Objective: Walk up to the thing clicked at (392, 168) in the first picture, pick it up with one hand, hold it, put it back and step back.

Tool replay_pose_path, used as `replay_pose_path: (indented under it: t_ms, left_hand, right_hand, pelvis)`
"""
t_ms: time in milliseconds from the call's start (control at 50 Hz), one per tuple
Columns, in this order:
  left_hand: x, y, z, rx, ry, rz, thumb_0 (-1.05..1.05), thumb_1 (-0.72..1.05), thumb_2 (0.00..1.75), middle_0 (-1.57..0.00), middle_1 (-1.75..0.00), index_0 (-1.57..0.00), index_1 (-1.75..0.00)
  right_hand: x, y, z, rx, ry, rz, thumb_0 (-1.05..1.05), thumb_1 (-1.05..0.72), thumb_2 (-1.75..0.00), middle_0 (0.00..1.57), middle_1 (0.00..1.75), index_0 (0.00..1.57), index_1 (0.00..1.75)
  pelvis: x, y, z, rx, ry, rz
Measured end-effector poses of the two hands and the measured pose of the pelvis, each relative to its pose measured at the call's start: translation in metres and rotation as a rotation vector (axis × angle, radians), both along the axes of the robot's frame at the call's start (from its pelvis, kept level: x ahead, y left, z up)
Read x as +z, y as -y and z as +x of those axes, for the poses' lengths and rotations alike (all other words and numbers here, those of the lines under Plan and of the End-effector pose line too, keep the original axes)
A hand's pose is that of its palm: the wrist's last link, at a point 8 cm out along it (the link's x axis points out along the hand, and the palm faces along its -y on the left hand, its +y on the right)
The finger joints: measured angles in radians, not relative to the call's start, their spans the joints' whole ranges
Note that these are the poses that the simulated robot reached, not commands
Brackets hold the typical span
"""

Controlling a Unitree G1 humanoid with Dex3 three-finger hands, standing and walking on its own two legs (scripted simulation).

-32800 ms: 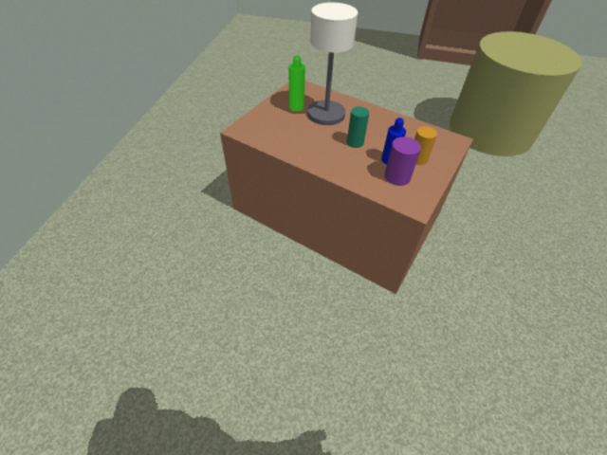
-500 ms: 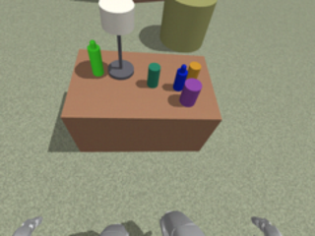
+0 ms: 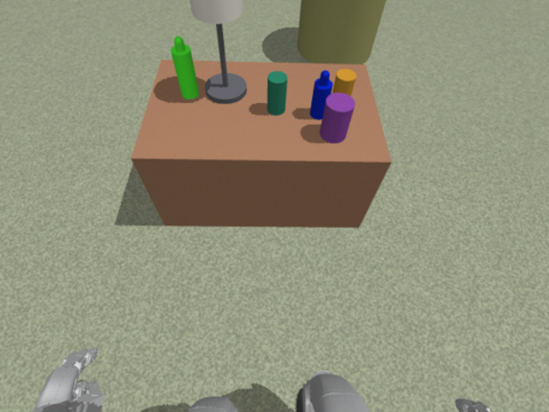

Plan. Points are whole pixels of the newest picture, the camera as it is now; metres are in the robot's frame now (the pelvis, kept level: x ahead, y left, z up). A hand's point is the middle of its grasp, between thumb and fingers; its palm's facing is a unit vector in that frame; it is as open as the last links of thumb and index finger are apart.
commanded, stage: step back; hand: right
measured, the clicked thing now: (336, 118) +0.91 -0.22 -0.26
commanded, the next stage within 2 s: stand in 1.54 s
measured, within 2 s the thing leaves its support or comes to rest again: neither
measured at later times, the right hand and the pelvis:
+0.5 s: hand out of the picture -0.07 -0.32 -0.14, palm faces -0.01 +0.92 -0.40, open 7.4 cm; pelvis -0.17 -0.04 +0.01, yaw -2 degrees
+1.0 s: hand out of the picture -0.15 -0.29 -0.14, palm faces -0.05 +0.93 -0.36, open 7.4 cm; pelvis -0.23 -0.03 +0.01, yaw +1 degrees
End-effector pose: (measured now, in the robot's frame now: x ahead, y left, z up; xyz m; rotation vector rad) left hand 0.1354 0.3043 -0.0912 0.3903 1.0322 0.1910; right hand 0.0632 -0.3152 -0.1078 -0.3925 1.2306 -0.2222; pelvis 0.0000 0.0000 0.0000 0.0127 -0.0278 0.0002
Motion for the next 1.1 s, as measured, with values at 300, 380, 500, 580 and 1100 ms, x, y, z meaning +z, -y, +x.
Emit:
replay_pose_path:
  t_ms: [300,380,500,580,1100]
  left_hand:
    - [-0.009,0.017,-0.124,0.008,-0.102,-0.011,0.01,0.91,0.90,-0.20,-0.30,-0.20,-0.30]
    - [-0.011,0.030,-0.174,0.008,-0.140,0.008,0.01,0.91,0.90,-0.20,-0.30,-0.20,-0.30]
    - [0.003,0.033,-0.235,0.053,-0.148,0.022,0.01,0.90,0.89,-0.20,-0.30,-0.20,-0.30]
    - [0.006,0.023,-0.256,0.080,-0.093,0.033,0.01,0.90,0.89,-0.21,-0.30,-0.20,-0.31]
    - [-0.007,0.022,-0.324,0.138,-0.135,-0.051,0.01,0.90,0.89,-0.20,-0.30,-0.20,-0.30]
  right_hand:
    - [0.022,0.025,-0.069,0.022,0.111,-0.026,0.00,-0.90,-0.90,0.21,0.30,0.20,0.30]
    - [0.011,0.042,-0.089,0.003,0.143,-0.014,0.00,-0.90,-0.90,0.21,0.30,0.20,0.30]
    - [0.009,0.042,-0.139,0.001,0.100,0.011,0.00,-0.90,-0.90,0.21,0.30,0.20,0.30]
    - [0.002,0.038,-0.177,0.033,0.019,0.015,0.00,-0.90,-0.90,0.21,0.30,0.20,0.30]
    - [0.012,0.018,-0.200,0.051,0.057,0.038,0.00,-0.90,-0.90,0.21,0.30,0.20,0.30]
  pelvis:
    - [0.006,0.023,-0.105,-0.061,-0.005,-0.029]
    - [0.000,0.035,-0.139,-0.063,0.011,-0.047]
    - [0.009,0.037,-0.175,-0.039,0.009,0.004]
    - [0.006,0.035,-0.197,0.010,0.008,-0.003]
    - [0.013,0.024,-0.223,0.032,0.019,-0.026]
